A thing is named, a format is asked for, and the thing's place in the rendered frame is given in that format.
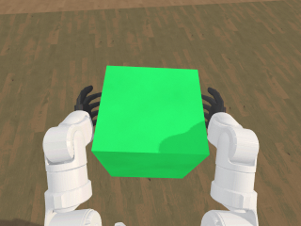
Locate right robot upper arm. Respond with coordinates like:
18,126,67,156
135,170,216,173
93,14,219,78
200,210,255,226

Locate robot right hand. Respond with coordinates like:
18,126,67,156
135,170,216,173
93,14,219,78
201,87,227,129

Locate carton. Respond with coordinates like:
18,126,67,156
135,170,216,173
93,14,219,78
91,65,210,179

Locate robot left hand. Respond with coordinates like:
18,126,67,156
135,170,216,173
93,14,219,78
74,85,102,126

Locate robot right forearm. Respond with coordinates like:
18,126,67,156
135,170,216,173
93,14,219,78
207,112,260,226

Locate left robot upper arm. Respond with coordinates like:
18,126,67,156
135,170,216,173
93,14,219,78
48,208,102,226

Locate robot left forearm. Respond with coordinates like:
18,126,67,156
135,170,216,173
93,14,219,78
42,110,94,226

